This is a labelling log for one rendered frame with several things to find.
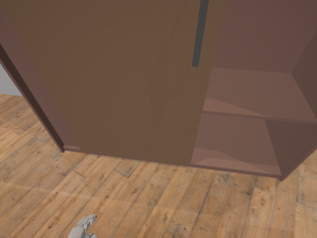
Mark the wardrobe door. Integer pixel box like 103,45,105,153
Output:
0,0,228,166
0,3,78,147

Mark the handle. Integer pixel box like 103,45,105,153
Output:
192,0,209,67

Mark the left robot hand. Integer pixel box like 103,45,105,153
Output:
67,213,97,238

